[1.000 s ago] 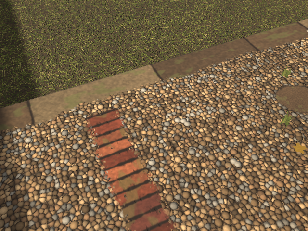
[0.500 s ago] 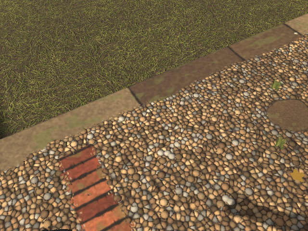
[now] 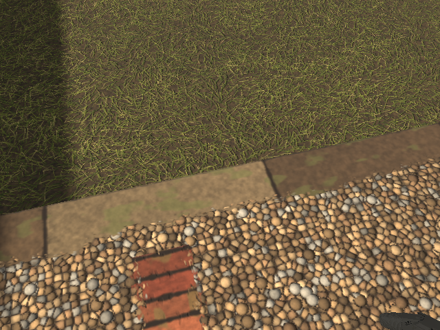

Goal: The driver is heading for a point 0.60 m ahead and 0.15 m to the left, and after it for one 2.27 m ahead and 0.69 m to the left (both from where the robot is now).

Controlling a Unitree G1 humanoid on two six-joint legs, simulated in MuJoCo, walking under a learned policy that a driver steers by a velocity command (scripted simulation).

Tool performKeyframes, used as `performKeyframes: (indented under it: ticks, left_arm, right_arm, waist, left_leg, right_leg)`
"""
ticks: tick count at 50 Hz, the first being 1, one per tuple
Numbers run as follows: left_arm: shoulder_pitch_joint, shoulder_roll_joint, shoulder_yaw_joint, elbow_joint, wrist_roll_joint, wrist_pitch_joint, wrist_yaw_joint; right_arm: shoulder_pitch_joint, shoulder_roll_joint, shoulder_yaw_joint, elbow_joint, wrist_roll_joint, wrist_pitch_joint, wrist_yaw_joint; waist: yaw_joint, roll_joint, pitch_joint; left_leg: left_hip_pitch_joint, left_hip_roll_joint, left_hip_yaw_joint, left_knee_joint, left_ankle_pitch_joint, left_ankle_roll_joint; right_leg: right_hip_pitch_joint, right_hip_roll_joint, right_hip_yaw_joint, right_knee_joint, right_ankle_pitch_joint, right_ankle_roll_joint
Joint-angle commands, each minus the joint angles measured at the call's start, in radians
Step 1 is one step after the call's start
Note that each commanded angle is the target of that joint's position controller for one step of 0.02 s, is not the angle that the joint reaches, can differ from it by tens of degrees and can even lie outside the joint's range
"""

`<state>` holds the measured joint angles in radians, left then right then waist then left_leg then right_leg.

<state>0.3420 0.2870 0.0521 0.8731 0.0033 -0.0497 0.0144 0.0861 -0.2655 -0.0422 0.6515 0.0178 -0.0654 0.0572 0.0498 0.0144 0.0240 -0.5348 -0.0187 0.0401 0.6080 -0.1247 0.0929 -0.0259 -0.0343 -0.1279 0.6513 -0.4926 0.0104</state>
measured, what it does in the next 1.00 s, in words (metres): walks ahead, turning left: right foot, then left foot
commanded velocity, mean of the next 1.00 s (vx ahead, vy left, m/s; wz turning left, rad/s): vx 0.50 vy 0.00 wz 0.57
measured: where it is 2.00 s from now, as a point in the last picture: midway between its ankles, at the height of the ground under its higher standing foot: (131, 211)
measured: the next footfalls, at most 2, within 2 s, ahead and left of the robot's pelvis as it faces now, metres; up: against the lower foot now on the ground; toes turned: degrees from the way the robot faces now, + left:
right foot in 0.46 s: +0.43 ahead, -0.09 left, +0.00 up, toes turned +18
left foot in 1.00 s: +0.58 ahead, +0.29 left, +0.00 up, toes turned +37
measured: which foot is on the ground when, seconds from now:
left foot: down 0.00-0.46, up 0.48-0.98, down 1.00-1.00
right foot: up 0.00-0.44, down 0.46-1.00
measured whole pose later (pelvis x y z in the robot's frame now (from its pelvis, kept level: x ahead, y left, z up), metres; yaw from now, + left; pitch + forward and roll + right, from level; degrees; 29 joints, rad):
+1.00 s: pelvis +0.51 +0.11 +0.00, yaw +35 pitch +2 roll +0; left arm 0.48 0.25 0.01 0.96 0.08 -0.11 -0.01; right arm 0.06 -0.24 -0.02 0.74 -0.05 -0.07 0.08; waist 0.08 -0.01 0.00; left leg -0.50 0.00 0.04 0.57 -0.08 0.11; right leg 0.20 -0.07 -0.29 0.26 -0.44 0.05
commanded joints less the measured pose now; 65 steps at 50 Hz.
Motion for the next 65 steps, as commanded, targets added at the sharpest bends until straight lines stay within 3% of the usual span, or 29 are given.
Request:
performKeyframes:
  ticks: [1,2,4,8,13,20,21,22,23,24,25,26,27,29,30,35,41,45,48,50,51,52,53,54,55,56,58,63,65]
  left_arm:
    - [0.013,0.108,0.000,-0.120,0.003,-0.079,-0.023]
    - [-0.085,0.146,0.012,-0.159,-0.034,-0.098,-0.032]
    - [-0.137,0.130,0.010,-0.170,-0.007,-0.102,-0.021]
    - [-0.098,0.102,0.016,-0.179,0.015,-0.056,-0.011]
    - [-0.283,0.056,0.000,-0.227,0.014,-0.054,-0.012]
    - [-0.374,0.111,0.022,-0.264,-0.010,-0.080,-0.037]
    - [-0.270,0.024,-0.035,-0.224,0.079,-0.049,-0.029]
    - [-0.217,0.075,-0.019,-0.222,0.059,-0.038,-0.021]
    - [-0.101,0.147,0.003,-0.193,0.034,-0.043,-0.013]
    - [0.050,0.220,0.015,-0.174,0.034,-0.057,-0.010]
    - [0.156,0.181,-0.007,-0.153,0.047,-0.054,-0.014]
    - [0.129,0.127,-0.011,-0.132,0.052,-0.064,-0.014]
    - [0.029,0.088,-0.026,-0.143,0.035,-0.066,-0.016]
    - [-0.053,-0.025,-0.062,-0.147,0.026,-0.067,-0.002]
    - [-0.081,-0.033,-0.065,-0.154,0.035,-0.068,0.011]
    - [-0.008,0.056,-0.027,-0.099,0.080,-0.091,0.012]
    - [0.082,0.061,-0.029,-0.016,0.084,-0.092,-0.023]
    - [0.140,0.092,-0.018,0.031,0.073,-0.080,-0.024]
    - [0.147,0.152,0.005,0.046,0.078,-0.066,-0.018]
    - [0.142,0.172,0.010,0.042,0.093,-0.064,-0.023]
    - [0.217,0.075,-0.023,0.024,0.117,-0.074,-0.031]
    - [0.203,0.005,-0.060,-0.008,0.135,-0.081,-0.073]
    - [-0.042,0.046,-0.041,-0.046,0.065,-0.077,-0.096]
    - [-0.173,0.049,-0.039,-0.085,0.047,-0.083,-0.087]
    - [-0.165,0.088,-0.029,-0.091,0.076,-0.083,-0.063]
    - [-0.116,0.071,-0.033,-0.080,0.095,-0.079,-0.046]
    - [-0.053,0.008,-0.052,-0.054,0.091,-0.049,-0.037]
    - [-0.178,-0.010,-0.058,-0.077,0.081,-0.024,-0.065]
    - [-0.239,-0.022,-0.061,-0.096,0.075,-0.027,-0.082]
  right_arm:
    - [0.374,-0.231,-0.080,-0.007,0.002,-0.004,-0.022]
    - [0.334,-0.197,-0.069,-0.006,-0.008,-0.006,-0.025]
    - [0.204,-0.157,-0.057,-0.037,-0.008,-0.004,-0.028]
    - [0.156,-0.147,-0.053,-0.054,-0.011,-0.010,-0.038]
    - [0.227,-0.177,-0.063,-0.022,0.002,0.002,-0.065]
    - [0.283,-0.175,-0.065,0.008,0.009,0.023,-0.074]
    - [0.292,-0.142,-0.032,0.067,-0.150,-0.015,0.008]
    - [0.253,-0.136,-0.044,0.058,-0.125,-0.038,0.039]
    - [0.251,-0.125,-0.038,0.067,-0.100,-0.058,0.055]
    - [0.389,-0.018,-0.009,0.058,-0.098,-0.078,0.052]
    - [0.419,0.000,0.006,0.064,-0.102,-0.089,0.064]
    - [0.248,-0.078,-0.015,0.060,-0.097,-0.081,0.055]
    - [0.227,-0.081,-0.018,0.080,-0.092,-0.072,0.023]
    - [0.224,-0.055,-0.004,0.094,-0.111,-0.054,-0.002]
    - [0.199,-0.037,0.004,0.092,-0.118,-0.044,0.002]
    - [0.097,0.002,0.024,0.087,-0.083,-0.036,0.044]
    - [-0.006,-0.003,0.027,0.056,-0.076,-0.008,0.052]
    - [-0.084,-0.021,0.019,0.030,-0.081,-0.001,0.041]
    - [-0.070,-0.060,-0.001,0.022,-0.068,-0.008,0.029]
    - [0.084,-0.140,-0.041,0.060,-0.047,-0.034,0.001]
    - [0.296,-0.179,-0.061,0.111,-0.051,-0.034,-0.030]
    - [0.506,-0.219,-0.068,0.176,-0.063,-0.020,-0.048]
    - [0.618,-0.194,-0.067,0.237,-0.085,-0.031,-0.040]
    - [0.533,-0.213,-0.082,0.241,-0.075,-0.052,-0.041]
    - [0.428,-0.149,-0.061,0.236,-0.057,-0.060,-0.036]
    - [0.355,-0.075,-0.032,0.227,-0.045,-0.065,-0.028]
    - [0.229,-0.019,-0.006,0.188,-0.051,-0.061,-0.016]
    - [0.276,-0.077,-0.015,0.190,-0.096,-0.073,-0.011]
    - [0.338,-0.096,-0.017,0.216,-0.108,-0.057,0.007]
  waist:
    - [-0.163,0.167,-0.430]
    - [-0.169,0.121,-0.279]
    - [-0.092,-0.026,-0.125]
    - [-0.020,0.024,-0.079]
    - [-0.084,0.054,-0.040]
    - [-0.103,0.103,-0.039]
    - [-0.034,0.103,-0.016]
    - [0.011,0.057,-0.015]
    - [0.062,-0.003,-0.111]
    - [0.036,-0.239,-0.373]
    - [0.071,-0.333,-0.445]
    - [0.100,-0.141,-0.135]
    - [0.048,-0.104,-0.033]
    - [-0.016,-0.120,-0.038]
    - [-0.029,-0.103,-0.040]
    - [-0.006,-0.064,-0.013]
    - [0.001,-0.085,0.037]
    - [0.018,-0.084,0.071]
    - [-0.019,-0.110,0.051]
    - [-0.095,-0.096,-0.058]
    - [-0.120,0.012,-0.283]
    - [-0.195,0.138,-0.464]
    - [-0.301,0.011,-0.286]
    - [-0.281,0.031,-0.073]
    - [-0.211,0.056,-0.056]
    - [-0.135,0.061,-0.034]
    - [-0.033,0.029,0.002]
    - [-0.079,-0.009,0.020]
    - [-0.103,0.043,0.008]
  left_leg:
    - [0.959,0.356,-0.852,-0.268,-0.146,0.311]
    - [0.857,0.322,-0.700,-0.283,-0.094,0.259]
    - [0.560,0.245,-0.497,-0.309,0.103,0.210]
    - [0.325,0.180,-0.373,-0.379,0.261,0.217]
    - [0.266,0.104,-0.292,-0.367,0.176,0.150]
    - [0.393,0.151,-0.461,-0.237,0.055,0.108]
    - [0.396,0.194,-0.477,-0.237,0.177,0.111]
    - [0.352,0.167,-0.477,-0.176,0.276,0.085]
    - [0.281,0.071,-0.432,-0.018,0.305,0.034]
    - [0.069,-0.121,-0.315,0.290,0.030,-0.048]
    - [-0.270,-0.186,-0.262,0.552,-0.487,-0.080]
    - [-0.457,-0.081,-0.223,0.701,-0.404,-0.058]
    - [-0.419,-0.005,-0.196,0.720,-0.278,-0.045]
    - [-0.240,0.091,-0.181,0.590,-0.142,-0.039]
    - [-0.193,0.103,-0.163,0.564,-0.149,-0.052]
    - [-0.223,0.132,-0.092,0.339,0.071,-0.079]
    - [-0.153,0.111,-0.048,0.132,0.242,-0.045]
    - [-0.154,0.076,-0.018,0.028,0.119,-0.016]
    - [-0.021,-0.002,0.035,-0.023,-0.009,0.016]
    - [0.335,-0.088,0.064,-0.046,0.105,0.079]
    - [0.844,0.023,-0.140,0.089,0.273,0.230]
    - [1.154,0.258,-0.600,-0.110,0.256,0.401]
    - [1.097,0.286,-0.686,-0.248,0.115,0.323]
    - [0.892,0.270,-0.591,-0.286,0.034,0.255]
    - [0.712,0.236,-0.528,-0.306,0.006,0.237]
    - [0.548,0.224,-0.460,-0.329,0.024,0.234]
    - [0.257,0.222,-0.387,-0.425,0.006,0.219]
    - [0.139,0.173,-0.213,-0.466,0.085,0.167]
    - [0.122,0.152,-0.145,-0.418,0.095,0.149]
  right_leg:
    - [-0.737,0.066,0.240,0.744,-0.066,-0.015]
    - [-0.808,0.020,0.242,0.737,0.016,-0.032]
    - [-0.725,-0.051,0.218,0.575,0.139,-0.027]
    - [-0.593,-0.069,0.198,0.421,0.208,0.027]
    - [-0.554,-0.012,0.183,0.068,0.506,0.056]
    - [-0.443,0.043,0.219,-0.163,0.460,0.014]
    - [-0.391,-0.003,0.212,-0.112,0.514,0.003]
    - [-0.276,-0.003,0.191,-0.156,0.483,-0.027]
    - [-0.038,-0.017,0.189,-0.144,0.510,-0.086]
    - [0.397,-0.221,0.463,-0.132,0.641,-0.331]
    - [0.624,-0.372,0.829,-0.271,0.363,-0.448]
    - [0.393,-0.350,0.787,-0.358,0.065,-0.327]
    - [0.172,-0.324,0.663,-0.403,-0.043,-0.266]
    - [-0.019,-0.274,0.488,-0.487,0.181,-0.236]
    - [-0.050,-0.264,0.430,-0.517,0.268,-0.230]
    - [-0.031,-0.237,0.148,-0.571,0.590,-0.263]
    - [-0.006,-0.235,-0.025,-0.527,0.768,-0.226]
    - [0.157,-0.266,-0.053,-0.489,0.824,-0.205]
    - [0.219,-0.279,-0.099,-0.369,1.158,-0.186]
    - [0.070,-0.222,-0.154,-0.117,1.296,-0.131]
    - [-0.287,-0.164,-0.145,0.185,1.067,-0.038]
    - [-0.551,-0.005,-0.056,0.428,0.070,0.028]
    - [-0.758,0.049,0.131,0.606,-0.036,0.004]
    - [-0.871,-0.015,0.207,0.655,-0.003,-0.019]
    - [-0.781,-0.053,0.229,0.609,0.035,-0.034]
    - [-0.690,-0.081,0.226,0.560,0.077,-0.052]
    - [-0.522,-0.110,0.197,0.475,0.104,-0.054]
    - [-0.488,-0.085,0.127,0.116,0.472,-0.045]
    - [-0.411,-0.035,0.095,0.094,0.572,-0.037]
Velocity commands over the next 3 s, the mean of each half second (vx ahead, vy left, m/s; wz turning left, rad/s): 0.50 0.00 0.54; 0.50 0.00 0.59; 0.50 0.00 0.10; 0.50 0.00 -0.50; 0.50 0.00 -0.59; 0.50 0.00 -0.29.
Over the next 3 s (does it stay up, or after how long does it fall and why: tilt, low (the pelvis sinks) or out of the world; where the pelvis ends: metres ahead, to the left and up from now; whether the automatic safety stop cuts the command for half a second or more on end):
stays up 1.51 0.51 -0.17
